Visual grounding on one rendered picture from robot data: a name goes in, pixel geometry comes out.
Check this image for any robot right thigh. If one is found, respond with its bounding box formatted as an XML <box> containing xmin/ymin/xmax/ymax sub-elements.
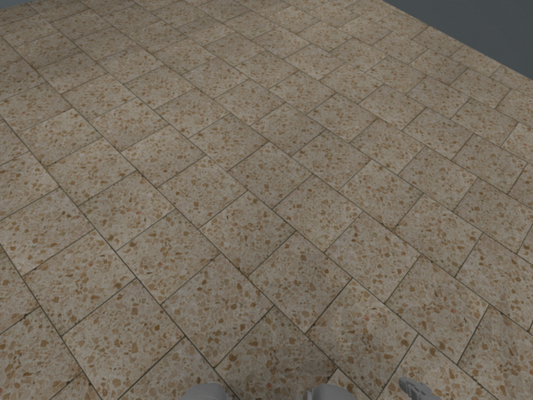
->
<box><xmin>305</xmin><ymin>383</ymin><xmax>356</xmax><ymax>400</ymax></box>

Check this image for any robot thigh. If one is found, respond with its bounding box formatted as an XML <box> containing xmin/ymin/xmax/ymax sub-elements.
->
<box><xmin>179</xmin><ymin>383</ymin><xmax>232</xmax><ymax>400</ymax></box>
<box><xmin>305</xmin><ymin>383</ymin><xmax>356</xmax><ymax>400</ymax></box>

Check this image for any right robot hand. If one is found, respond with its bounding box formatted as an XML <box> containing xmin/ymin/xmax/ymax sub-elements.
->
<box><xmin>399</xmin><ymin>377</ymin><xmax>441</xmax><ymax>400</ymax></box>

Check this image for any robot left thigh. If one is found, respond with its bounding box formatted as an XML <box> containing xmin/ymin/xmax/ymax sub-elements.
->
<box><xmin>179</xmin><ymin>383</ymin><xmax>232</xmax><ymax>400</ymax></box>

